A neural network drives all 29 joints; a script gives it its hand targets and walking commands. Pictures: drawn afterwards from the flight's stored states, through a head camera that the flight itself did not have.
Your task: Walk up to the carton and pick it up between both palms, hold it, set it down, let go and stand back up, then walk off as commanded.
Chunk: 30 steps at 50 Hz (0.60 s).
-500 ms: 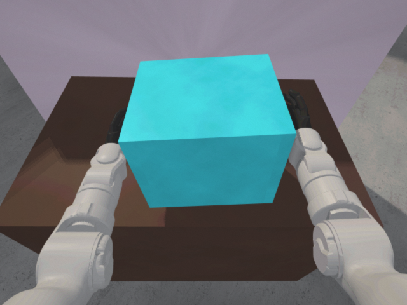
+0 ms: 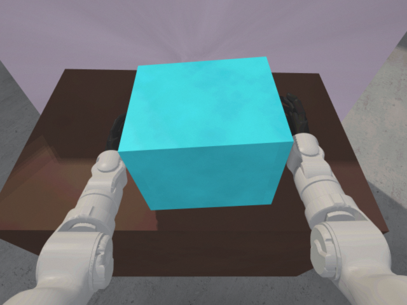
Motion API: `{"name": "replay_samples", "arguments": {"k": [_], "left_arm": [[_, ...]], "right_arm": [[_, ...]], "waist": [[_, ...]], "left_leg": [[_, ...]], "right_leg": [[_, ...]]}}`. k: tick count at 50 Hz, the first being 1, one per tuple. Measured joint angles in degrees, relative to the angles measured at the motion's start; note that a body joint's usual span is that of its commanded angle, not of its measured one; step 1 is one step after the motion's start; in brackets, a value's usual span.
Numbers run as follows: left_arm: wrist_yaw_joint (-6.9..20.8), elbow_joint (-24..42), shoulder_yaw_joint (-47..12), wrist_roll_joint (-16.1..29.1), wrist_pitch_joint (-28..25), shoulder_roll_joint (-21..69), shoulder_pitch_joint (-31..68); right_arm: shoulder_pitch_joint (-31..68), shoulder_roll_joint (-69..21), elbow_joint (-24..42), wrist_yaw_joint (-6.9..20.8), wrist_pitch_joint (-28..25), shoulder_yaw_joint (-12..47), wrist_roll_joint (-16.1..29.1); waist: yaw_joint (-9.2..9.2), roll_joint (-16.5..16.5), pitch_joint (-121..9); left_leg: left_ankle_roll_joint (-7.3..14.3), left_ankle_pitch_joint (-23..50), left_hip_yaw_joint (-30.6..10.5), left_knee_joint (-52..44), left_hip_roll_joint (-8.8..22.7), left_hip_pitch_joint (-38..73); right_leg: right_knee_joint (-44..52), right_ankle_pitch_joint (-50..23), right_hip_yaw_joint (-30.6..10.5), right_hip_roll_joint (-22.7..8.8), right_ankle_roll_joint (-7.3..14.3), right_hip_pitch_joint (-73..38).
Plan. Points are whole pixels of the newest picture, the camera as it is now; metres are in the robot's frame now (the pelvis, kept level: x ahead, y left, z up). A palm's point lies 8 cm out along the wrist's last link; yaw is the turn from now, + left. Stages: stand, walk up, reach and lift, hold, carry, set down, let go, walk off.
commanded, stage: set down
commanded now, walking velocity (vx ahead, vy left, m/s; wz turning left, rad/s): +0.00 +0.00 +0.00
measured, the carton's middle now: (206, 136) +0.46 +0.01 +0.03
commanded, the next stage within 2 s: none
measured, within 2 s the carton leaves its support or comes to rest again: rests again in 0.34 s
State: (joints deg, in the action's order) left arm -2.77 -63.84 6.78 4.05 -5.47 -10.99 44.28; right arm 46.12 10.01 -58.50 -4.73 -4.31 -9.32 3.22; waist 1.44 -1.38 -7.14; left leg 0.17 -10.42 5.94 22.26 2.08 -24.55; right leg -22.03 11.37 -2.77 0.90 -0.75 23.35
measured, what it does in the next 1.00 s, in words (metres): stands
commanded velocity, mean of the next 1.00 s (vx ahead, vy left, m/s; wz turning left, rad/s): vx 0.00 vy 0.00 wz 0.00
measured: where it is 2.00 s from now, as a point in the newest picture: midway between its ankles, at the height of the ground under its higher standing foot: outside the picture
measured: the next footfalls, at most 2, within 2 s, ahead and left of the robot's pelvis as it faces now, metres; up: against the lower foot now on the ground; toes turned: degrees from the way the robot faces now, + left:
none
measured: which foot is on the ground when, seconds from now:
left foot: down 0.00-1.00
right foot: down 0.00-1.00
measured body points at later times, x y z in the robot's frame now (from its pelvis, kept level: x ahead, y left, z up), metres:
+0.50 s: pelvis +0.01 +0.00 +0.00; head +0.07 +0.01 +0.44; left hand +0.42 +0.20 +0.03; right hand +0.44 -0.18 +0.06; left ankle -0.01 +0.11 -0.74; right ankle -0.02 -0.12 -0.74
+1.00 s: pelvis +0.00 +0.01 -0.01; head +0.08 +0.00 +0.44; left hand +0.43 +0.21 +0.03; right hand +0.44 -0.18 +0.04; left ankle -0.01 +0.11 -0.74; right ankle -0.02 -0.12 -0.74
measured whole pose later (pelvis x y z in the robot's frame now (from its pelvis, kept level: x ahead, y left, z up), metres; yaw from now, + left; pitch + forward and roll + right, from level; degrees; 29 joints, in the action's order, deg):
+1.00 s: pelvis +0.00 +0.01 -0.01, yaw +0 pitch +18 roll -1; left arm -4.0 -68.8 8.6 4.0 -13.8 -10.0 44.7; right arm 43.3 9.2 -61.1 -3.0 -11.6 -12.1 4.4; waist 1.5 0.8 -10.4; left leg 0.1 -11.7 5.9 25.8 2.3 -31.6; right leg -23.2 11.7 -2.8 1.0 -0.7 29.3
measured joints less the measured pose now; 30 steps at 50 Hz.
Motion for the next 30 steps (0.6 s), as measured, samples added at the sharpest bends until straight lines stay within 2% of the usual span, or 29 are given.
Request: {"name": "replay_samples", "arguments": {"k": [30], "left_arm": [[0.0, -3.7, 0.1, 0.0, -7.1, 0.5, 0.0]], "right_arm": [[-2.9, -0.9, -0.6, 0.2, -5.7, -1.9, -2.6]], "waist": [[0.01, 0.6, 0.0]], "left_leg": [[0.0, -0.4, 0.0, 0.3, 0.0, -1.6]], "right_leg": [[0.0, 0.3, 0.0, 0.0, 0.0, 1.4]]}}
